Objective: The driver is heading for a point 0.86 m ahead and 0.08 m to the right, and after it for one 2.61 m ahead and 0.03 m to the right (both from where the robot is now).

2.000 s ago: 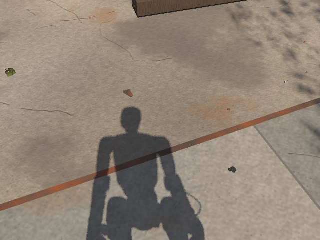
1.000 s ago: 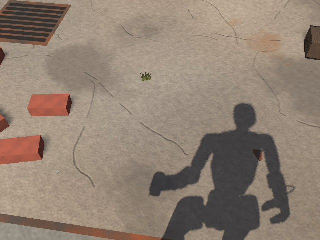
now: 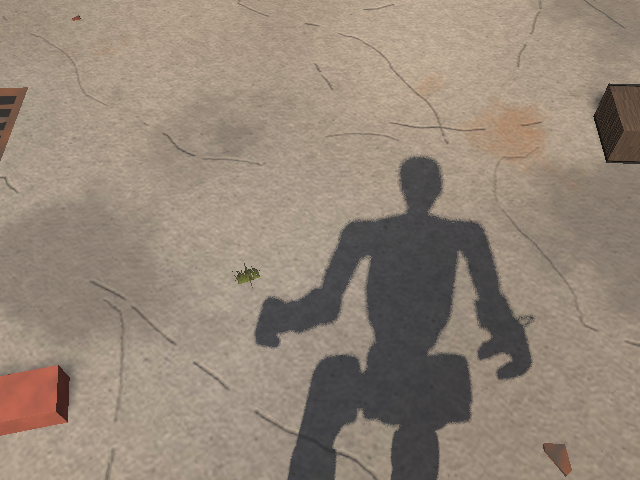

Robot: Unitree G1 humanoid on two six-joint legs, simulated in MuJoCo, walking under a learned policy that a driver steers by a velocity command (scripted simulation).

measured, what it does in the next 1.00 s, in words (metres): steps on the spot, turning right: left foot, then right foot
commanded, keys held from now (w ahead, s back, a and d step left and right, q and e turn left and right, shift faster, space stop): e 0.42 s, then no key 0.58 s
